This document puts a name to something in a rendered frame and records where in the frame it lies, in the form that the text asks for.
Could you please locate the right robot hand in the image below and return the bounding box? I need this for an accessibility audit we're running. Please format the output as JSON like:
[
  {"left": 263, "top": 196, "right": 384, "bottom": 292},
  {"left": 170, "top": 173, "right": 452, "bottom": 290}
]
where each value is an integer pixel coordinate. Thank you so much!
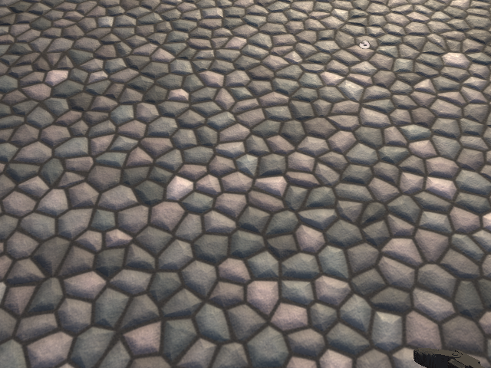
[{"left": 414, "top": 348, "right": 485, "bottom": 368}]

